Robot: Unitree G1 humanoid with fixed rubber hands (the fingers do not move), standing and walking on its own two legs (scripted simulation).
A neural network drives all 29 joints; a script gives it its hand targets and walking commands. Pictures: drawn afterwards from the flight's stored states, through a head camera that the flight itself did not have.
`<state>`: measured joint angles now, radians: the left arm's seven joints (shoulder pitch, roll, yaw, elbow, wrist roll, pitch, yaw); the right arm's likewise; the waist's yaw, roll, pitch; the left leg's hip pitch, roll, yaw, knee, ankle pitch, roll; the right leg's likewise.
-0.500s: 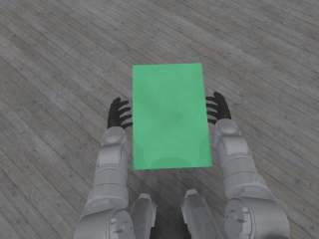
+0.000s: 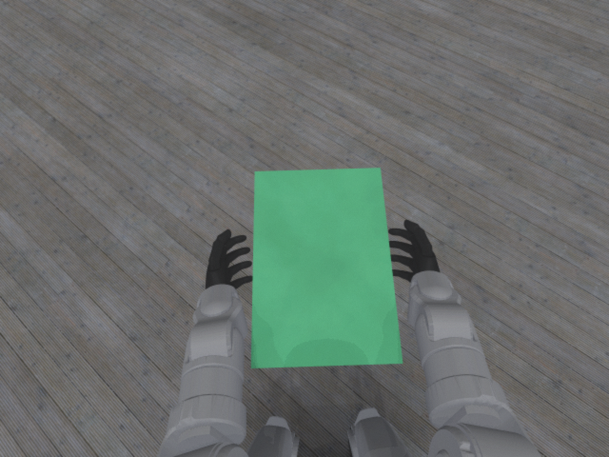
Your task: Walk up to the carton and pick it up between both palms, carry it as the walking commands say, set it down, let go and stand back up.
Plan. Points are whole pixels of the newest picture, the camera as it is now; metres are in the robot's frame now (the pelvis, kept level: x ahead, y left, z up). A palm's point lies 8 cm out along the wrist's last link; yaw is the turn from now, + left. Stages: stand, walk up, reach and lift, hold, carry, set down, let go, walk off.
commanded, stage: reach and lift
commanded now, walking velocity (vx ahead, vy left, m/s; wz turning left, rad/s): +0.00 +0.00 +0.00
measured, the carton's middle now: (319, 273) +0.40 -0.01 -0.12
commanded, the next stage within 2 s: none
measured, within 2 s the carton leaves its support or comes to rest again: neither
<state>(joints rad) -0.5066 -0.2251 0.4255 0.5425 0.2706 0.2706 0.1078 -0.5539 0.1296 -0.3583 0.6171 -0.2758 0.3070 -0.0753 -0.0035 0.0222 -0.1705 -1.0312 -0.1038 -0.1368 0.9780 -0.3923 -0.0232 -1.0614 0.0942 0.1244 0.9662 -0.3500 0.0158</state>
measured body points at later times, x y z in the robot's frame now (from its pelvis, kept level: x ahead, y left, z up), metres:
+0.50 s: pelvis +0.01 +0.00 +0.05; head +0.09 -0.01 +0.49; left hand +0.36 +0.14 +0.03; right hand +0.36 -0.15 +0.02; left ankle +0.03 +0.13 -0.67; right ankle +0.05 -0.12 -0.67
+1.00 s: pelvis +0.02 -0.01 +0.07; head +0.00 -0.01 +0.52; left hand +0.34 +0.15 +0.09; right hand +0.34 -0.14 +0.09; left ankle +0.03 +0.12 -0.67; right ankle +0.05 -0.12 -0.67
